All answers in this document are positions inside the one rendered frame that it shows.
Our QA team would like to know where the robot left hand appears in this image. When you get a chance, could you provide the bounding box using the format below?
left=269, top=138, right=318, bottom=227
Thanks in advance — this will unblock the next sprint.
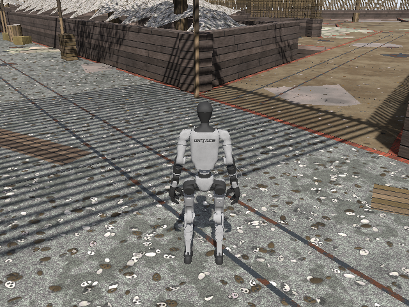
left=169, top=186, right=184, bottom=204

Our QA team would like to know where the robot head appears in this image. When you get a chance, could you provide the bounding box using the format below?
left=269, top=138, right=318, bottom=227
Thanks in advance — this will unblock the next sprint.
left=194, top=102, right=215, bottom=132

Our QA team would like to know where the right robot forearm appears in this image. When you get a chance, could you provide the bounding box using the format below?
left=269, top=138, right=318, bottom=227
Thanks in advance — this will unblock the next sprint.
left=227, top=156, right=239, bottom=188

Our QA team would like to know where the left robot forearm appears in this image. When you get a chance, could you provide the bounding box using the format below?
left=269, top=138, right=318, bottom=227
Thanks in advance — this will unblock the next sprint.
left=170, top=156, right=183, bottom=187

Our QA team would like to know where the left robot thigh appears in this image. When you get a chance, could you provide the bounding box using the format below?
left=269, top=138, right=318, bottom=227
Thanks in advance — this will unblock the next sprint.
left=183, top=178, right=196, bottom=224

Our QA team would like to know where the robot right upper arm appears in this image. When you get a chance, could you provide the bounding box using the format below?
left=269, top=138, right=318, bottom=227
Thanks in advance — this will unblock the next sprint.
left=218, top=129, right=233, bottom=165

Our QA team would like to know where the robot right hand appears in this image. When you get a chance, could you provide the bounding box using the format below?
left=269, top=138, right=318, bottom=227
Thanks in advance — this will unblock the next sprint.
left=226, top=186, right=240, bottom=205

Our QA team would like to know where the robot left upper arm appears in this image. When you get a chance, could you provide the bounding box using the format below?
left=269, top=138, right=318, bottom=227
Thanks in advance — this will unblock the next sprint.
left=176, top=129, right=191, bottom=165

